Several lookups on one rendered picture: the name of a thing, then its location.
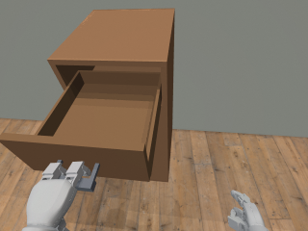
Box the cabinet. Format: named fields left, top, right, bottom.
left=47, top=8, right=175, bottom=182

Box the handle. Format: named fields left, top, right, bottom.
left=57, top=160, right=100, bottom=193

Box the left robot hand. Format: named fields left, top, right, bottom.
left=26, top=161, right=91, bottom=231

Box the right robot hand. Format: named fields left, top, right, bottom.
left=227, top=190, right=266, bottom=231

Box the drawer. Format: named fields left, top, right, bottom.
left=0, top=70, right=162, bottom=182

